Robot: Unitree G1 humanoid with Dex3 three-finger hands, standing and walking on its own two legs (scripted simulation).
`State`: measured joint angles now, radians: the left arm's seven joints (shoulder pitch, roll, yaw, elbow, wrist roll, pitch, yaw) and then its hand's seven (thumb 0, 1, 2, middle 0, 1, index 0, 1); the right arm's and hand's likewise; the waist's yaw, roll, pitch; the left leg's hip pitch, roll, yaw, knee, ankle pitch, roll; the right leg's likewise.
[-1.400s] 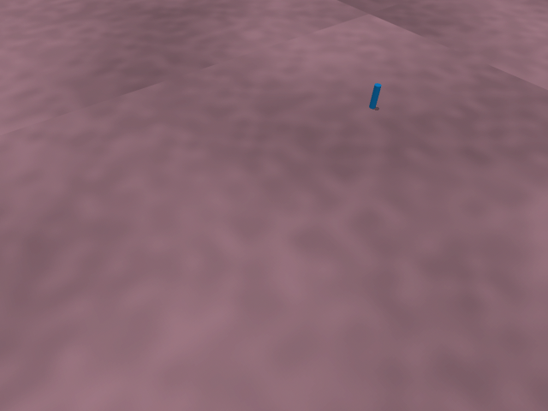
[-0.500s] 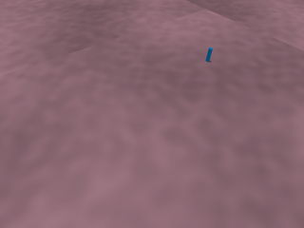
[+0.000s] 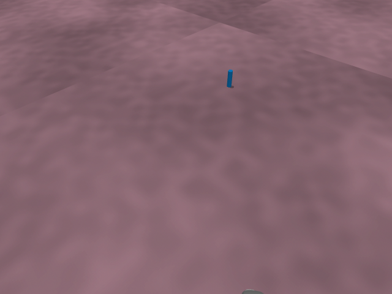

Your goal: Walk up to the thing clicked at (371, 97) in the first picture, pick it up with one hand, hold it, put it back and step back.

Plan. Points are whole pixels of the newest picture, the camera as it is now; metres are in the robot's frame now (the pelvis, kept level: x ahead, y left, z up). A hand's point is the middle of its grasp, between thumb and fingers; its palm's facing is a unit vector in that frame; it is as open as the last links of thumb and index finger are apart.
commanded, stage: walk up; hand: left
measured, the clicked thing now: (229, 78) +1.98 -0.30 -0.69
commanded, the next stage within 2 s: none
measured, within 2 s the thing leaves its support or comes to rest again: neither
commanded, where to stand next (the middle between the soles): +1.62 -0.42 m, yaw -16 degrees
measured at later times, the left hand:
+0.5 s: hand (131, 237) +0.30 +0.19 -0.16, palm faces -0.12 -0.94 -0.33, open 7.4 cm
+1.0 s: hand (185, 115) +0.78 +0.05 -0.13, palm faces -0.30 -0.87 -0.40, open 7.4 cm
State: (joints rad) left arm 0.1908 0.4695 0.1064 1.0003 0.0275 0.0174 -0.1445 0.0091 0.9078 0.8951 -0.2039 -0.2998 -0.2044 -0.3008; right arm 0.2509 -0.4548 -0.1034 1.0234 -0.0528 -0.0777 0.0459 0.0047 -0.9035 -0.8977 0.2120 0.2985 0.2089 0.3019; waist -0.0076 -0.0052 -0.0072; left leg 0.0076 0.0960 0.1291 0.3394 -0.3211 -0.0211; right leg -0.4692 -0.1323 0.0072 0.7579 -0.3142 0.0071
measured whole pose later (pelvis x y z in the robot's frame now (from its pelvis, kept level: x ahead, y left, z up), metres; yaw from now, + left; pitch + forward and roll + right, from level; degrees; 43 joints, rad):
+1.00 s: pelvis +0.57 -0.17 -0.03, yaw -15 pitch -2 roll +0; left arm 0.12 0.42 0.07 0.88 0.01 -0.06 -0.09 0.01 0.91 0.90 -0.20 -0.30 -0.20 -0.30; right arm 0.37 -0.45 -0.07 0.94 -0.01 -0.06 0.05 0.01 -0.91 -0.90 0.21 0.30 0.21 0.30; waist -0.05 0.06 0.06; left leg 0.03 0.16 0.13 0.66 -0.52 -0.02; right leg -0.47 -0.02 -0.07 0.66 -0.14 -0.03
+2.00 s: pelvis +1.05 -0.31 -0.02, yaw -16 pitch -3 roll +1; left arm 0.17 0.38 0.06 0.88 0.01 -0.08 -0.06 0.01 0.91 0.89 -0.21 -0.30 -0.21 -0.30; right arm 0.35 -0.42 -0.06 0.89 0.00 -0.04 0.04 0.01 -0.91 -0.90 0.21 0.30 0.20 0.30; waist -0.03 0.05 0.11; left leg -0.16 0.05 0.03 0.91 -0.49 0.03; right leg -0.39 -0.04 -0.09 0.64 -0.20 -0.04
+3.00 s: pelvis +1.39 -0.40 -0.01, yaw -14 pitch -4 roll +1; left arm 0.27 0.39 0.06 0.89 0.01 -0.09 -0.04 0.01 0.91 0.89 -0.21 -0.30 -0.21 -0.30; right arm 0.33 -0.43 -0.05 0.86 0.00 -0.02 0.04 0.01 -0.91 -0.90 0.21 0.30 0.20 0.30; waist 0.00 0.06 0.10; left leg -0.24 0.03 0.02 0.93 -0.48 0.04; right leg -0.36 -0.05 -0.06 0.63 -0.21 -0.03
